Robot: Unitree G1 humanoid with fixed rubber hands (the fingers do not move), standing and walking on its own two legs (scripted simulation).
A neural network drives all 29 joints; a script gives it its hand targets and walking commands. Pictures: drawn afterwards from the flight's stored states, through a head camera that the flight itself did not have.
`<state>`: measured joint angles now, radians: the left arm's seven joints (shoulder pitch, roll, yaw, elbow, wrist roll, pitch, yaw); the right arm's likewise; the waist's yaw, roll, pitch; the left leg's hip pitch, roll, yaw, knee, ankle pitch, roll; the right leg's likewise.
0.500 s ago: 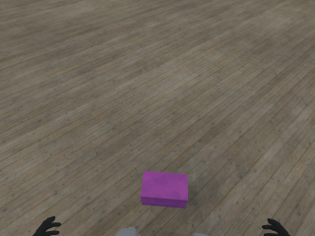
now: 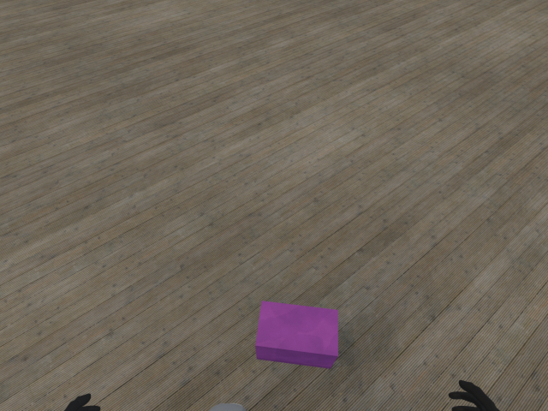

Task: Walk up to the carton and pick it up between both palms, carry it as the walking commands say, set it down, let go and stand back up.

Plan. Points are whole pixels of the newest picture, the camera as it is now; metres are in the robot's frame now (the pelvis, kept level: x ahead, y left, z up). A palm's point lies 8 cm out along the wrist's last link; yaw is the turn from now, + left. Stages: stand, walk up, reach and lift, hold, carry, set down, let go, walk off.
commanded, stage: walk up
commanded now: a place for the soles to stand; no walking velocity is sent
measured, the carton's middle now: (296, 335) +0.42 -0.07 -0.68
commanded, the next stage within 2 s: reach and lift in 0.14 s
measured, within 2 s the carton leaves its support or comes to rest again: neither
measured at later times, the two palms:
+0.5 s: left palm (129, 374) +0.19 +0.25 -0.13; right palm (471, 386) +0.18 -0.30 -0.12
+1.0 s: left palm (164, 323) +0.29 +0.22 -0.17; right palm (436, 329) +0.27 -0.29 -0.15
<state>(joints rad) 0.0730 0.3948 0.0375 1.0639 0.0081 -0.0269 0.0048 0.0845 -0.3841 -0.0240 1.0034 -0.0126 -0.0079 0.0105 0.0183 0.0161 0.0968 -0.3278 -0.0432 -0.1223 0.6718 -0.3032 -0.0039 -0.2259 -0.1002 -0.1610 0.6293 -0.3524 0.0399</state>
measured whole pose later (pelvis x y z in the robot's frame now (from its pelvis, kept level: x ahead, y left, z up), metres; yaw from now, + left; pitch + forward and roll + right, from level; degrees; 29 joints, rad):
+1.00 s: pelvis -0.08 -0.01 -0.09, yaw -8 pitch +18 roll +0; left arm -0.49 0.33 0.18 0.60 -0.08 0.36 -0.02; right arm -0.57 -0.33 -0.12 0.63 0.05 0.38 0.01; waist 0.06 -0.03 0.13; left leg -1.08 0.03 -0.04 1.14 -0.37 -0.05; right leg -1.07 0.00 -0.01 1.16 -0.41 0.00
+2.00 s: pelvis -0.11 +0.00 -0.19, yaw -9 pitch +26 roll +0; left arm -1.23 0.38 0.23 0.69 -0.18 0.26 0.09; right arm -1.34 -0.45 -0.19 0.81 0.12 0.24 -0.01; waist 0.04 -0.02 0.52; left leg -1.56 -0.01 -0.06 1.54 -0.44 -0.05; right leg -1.55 0.02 0.04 1.56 -0.47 0.03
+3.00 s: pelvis -0.10 +0.01 -0.41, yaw -8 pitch +30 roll +0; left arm -1.24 0.45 0.06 0.97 -0.30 0.07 0.09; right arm -1.34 -0.47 -0.06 1.01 0.24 0.07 -0.04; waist 0.02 0.01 0.52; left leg -2.21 -0.03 -0.05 2.27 -0.59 -0.06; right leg -2.19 0.04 0.07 2.30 -0.63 0.07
